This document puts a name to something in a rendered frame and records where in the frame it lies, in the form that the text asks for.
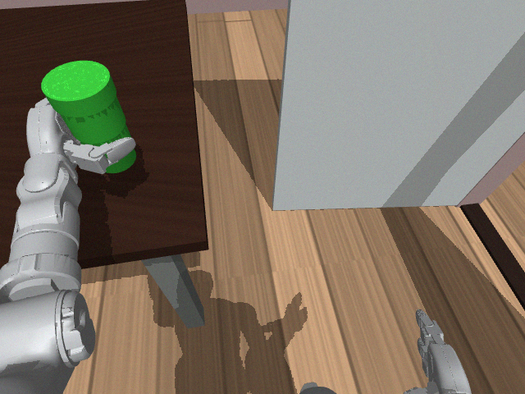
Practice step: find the cup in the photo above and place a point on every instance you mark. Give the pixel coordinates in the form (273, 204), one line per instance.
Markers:
(84, 94)

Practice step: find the left robot arm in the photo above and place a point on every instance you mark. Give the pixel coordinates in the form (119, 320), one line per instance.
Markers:
(45, 328)

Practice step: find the right robot hand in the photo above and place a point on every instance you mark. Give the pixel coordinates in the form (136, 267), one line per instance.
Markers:
(440, 363)

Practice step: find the left robot hand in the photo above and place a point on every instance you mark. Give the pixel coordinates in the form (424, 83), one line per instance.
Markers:
(47, 132)

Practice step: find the table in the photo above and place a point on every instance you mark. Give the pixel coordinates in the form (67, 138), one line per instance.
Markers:
(154, 210)

